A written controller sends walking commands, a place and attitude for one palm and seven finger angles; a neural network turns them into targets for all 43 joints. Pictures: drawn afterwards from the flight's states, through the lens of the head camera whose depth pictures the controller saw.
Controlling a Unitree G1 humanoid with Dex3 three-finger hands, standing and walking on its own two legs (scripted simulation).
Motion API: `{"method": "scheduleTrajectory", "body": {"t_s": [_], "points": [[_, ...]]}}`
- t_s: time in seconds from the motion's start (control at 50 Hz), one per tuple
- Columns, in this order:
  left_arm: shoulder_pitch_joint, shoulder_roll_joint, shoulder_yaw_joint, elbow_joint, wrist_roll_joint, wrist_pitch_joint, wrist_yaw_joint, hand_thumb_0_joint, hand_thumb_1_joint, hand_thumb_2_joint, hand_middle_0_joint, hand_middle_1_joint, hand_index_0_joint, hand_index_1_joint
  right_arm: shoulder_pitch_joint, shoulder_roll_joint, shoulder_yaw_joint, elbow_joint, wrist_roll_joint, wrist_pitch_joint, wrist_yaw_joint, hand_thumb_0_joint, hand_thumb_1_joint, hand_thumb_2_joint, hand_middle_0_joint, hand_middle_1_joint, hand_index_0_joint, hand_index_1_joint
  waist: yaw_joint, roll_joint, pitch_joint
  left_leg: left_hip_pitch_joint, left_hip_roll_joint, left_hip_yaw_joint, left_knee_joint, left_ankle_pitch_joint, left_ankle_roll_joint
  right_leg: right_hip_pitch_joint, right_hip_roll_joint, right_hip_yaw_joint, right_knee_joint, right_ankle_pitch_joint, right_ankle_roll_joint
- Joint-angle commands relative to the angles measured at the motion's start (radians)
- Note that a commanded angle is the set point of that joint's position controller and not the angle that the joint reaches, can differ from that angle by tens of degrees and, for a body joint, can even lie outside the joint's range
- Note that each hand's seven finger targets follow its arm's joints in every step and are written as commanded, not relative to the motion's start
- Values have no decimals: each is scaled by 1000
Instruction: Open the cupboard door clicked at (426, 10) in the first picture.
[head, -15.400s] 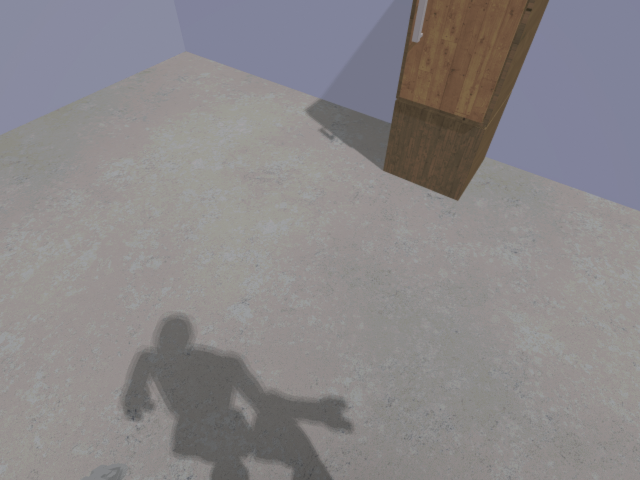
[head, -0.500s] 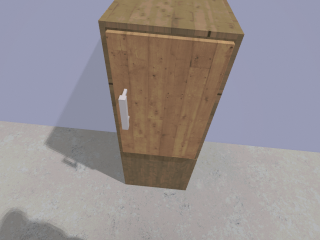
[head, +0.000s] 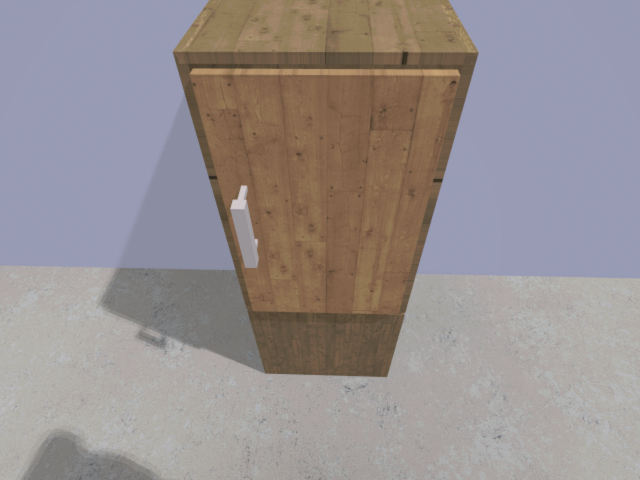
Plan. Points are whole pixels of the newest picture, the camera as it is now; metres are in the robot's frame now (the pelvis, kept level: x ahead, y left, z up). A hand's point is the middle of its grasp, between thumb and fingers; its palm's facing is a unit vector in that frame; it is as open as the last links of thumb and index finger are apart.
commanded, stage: come to a stop and stand still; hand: left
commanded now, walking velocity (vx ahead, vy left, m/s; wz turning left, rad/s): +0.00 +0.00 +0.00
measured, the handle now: (247, 227) +0.52 +0.16 -0.02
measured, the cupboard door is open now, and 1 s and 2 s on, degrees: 0 0 0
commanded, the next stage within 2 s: look again from close up in 0.12 s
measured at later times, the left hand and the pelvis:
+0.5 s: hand out of the picture +0.03 +0.17 -0.18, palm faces +0.00 -0.98 -0.19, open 7.4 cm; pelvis +0.02 -0.01 +0.00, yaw +0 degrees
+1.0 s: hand (190, 432) +0.19 +0.18 -0.06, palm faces +0.25 -0.96 -0.11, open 7.5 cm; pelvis +0.02 -0.01 -0.01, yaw +3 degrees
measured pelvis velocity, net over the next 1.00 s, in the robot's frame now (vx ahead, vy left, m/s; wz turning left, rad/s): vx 0.02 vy -0.01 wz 0.04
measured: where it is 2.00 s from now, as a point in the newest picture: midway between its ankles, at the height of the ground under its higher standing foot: outside the picture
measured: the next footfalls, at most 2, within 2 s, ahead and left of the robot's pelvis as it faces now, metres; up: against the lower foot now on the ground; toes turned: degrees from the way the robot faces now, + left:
none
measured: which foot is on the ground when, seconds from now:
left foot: down 0.00-1.00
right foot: down 0.00-1.00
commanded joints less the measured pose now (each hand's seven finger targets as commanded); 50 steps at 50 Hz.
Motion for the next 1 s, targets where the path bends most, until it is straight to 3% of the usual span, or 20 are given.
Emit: {"method": "scheduleTrajectory", "body": {"t_s": [0.0,0.14,0.2,0.4,0.8,0.82,0.84,0.86,0.88,0.9,0.92,0.94,0.96,0.98], "points": [[55,105,17,-19,-6,-14,1,0,900,900,-200,-300,-200,-300,35,-104,-21,-29,1,-21,-10,0,-900,-900,200,300,200,300,11,-19,52,-38,138,-142,-112,90,-3,-3,-81,104,-94,102,-35],[47,115,19,-6,-5,-15,-1,0,900,900,-200,-300,-200,-300,12,-111,-25,-15,2,-23,-15,0,-900,-900,200,300,200,300,10,-19,15,16,143,-129,-97,165,-6,20,-88,106,-97,187,-33],[41,117,19,-5,-3,-14,-1,0,900,900,-200,-300,-200,-300,-1,-117,-26,-13,3,-20,-16,0,-900,-900,200,300,200,300,10,-21,35,15,145,-126,-97,166,-6,15,-89,105,-104,192,-32],[39,127,21,2,-2,-14,-1,0,900,900,-200,-300,-200,-300,-28,-129,-29,-7,3,-21,-19,0,-900,-900,200,300,200,300,10,-24,8,55,150,-121,-91,226,-8,38,-95,107,-107,264,-31],[20,139,25,2,-3,-9,-4,0,900,900,-200,-300,-200,-300,-46,-141,-29,1,2,-18,-21,0,-900,-900,200,300,200,300,15,-22,26,59,155,-123,-109,224,-10,41,-95,103,-123,245,-30],[104,116,18,34,6,-22,37,0,900,900,-200,-300,-200,-300,-97,-153,-33,-62,14,-16,-10,0,-900,-900,200,300,200,300,32,-5,54,-3,169,-85,84,286,-40,0,-142,135,-116,485,0],[-639,392,204,-1490,-193,-223,24,0,877,890,-202,-315,-202,-315,-60,-307,-64,-419,67,-150,-49,0,-900,-900,200,300,200,300,-73,142,-443,246,33,-129,-10,453,-38,92,-25,59,-17,502,-30],[-184,317,176,-1250,-113,-186,48,0,853,880,-203,-330,-203,-330,-130,-228,-41,-382,46,-240,-79,0,-900,-900,200,300,200,300,27,265,-445,345,89,-118,-6,646,-37,28,11,51,35,294,-44],[88,92,60,-1080,-159,-69,62,0,830,870,-205,-345,-205,-345,-114,-179,-52,-383,55,-261,-69,0,-900,-900,200,300,200,300,-3,210,-271,214,100,-135,-12,632,-77,-70,11,-20,57,111,-25],[43,28,59,-1015,-180,-73,41,0,807,860,-207,-360,-207,-360,-82,-201,-61,-353,54,-259,-61,0,-900,-900,200,300,200,300,-44,28,-120,112,99,-139,18,519,-61,-157,16,-37,39,114,-9],[-39,83,119,-1009,-190,-130,15,0,783,850,-208,-375,-208,-375,-105,-237,-86,-409,41,-263,-51,0,-900,-900,200,300,200,300,-56,-59,-22,-1,75,-151,77,367,-45,-224,21,-50,28,131,-5],[-7,129,192,-947,-196,-199,-20,0,760,840,-210,-390,-210,-390,-103,-257,-102,-425,25,-262,-46,0,-900,-900,200,300,200,300,-52,-136,-35,-93,54,-138,139,242,-43,-280,23,-58,52,128,-3],[132,90,212,-839,-216,-271,-69,0,737,830,-212,-405,-212,-405,-120,-247,-108,-455,16,-261,-41,0,-900,-900,200,300,200,300,-16,-228,-45,-197,43,-129,198,163,-42,-323,26,-64,112,106,-3],[226,74,224,-773,-225,-347,-126,0,713,820,-213,-420,-213,-420,-141,-241,-111,-489,18,-265,-25,0,-900,-900,200,300,200,300,26,-176,-70,-271,24,-115,252,136,-50,-338,22,-53,179,112,-12]]}}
